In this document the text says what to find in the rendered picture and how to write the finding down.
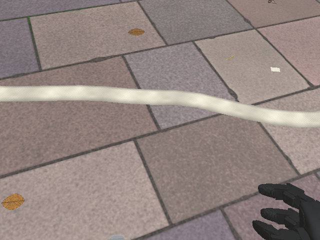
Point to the left robot shin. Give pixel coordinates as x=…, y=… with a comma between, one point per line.
x=116, y=237

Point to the right robot hand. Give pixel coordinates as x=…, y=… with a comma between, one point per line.
x=304, y=225

